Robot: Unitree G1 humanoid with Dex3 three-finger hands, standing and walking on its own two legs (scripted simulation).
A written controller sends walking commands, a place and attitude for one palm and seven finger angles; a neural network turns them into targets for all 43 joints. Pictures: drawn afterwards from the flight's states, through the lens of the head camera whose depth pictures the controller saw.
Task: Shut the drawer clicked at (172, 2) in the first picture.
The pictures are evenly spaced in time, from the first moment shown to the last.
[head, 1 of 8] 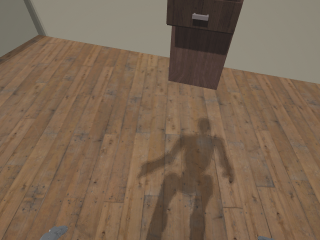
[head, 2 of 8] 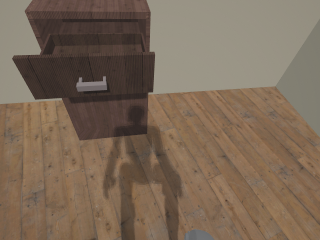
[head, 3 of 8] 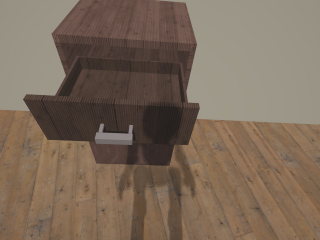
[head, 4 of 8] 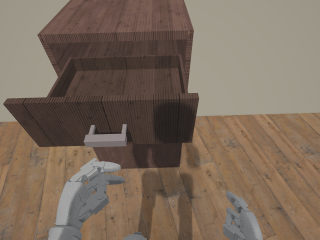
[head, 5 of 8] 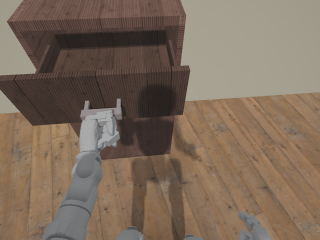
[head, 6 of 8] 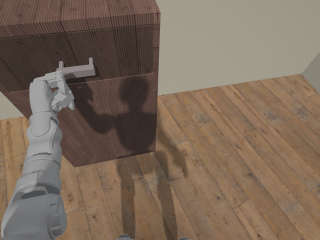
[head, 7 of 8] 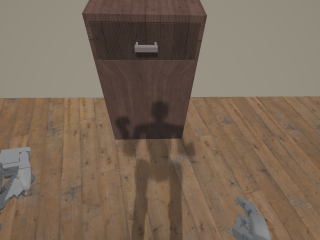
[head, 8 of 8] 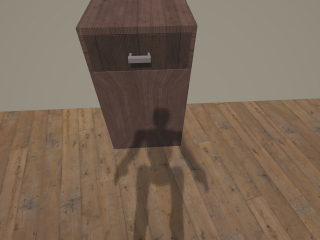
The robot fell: no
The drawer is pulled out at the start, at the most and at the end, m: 0.30 0.30 0.00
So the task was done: yes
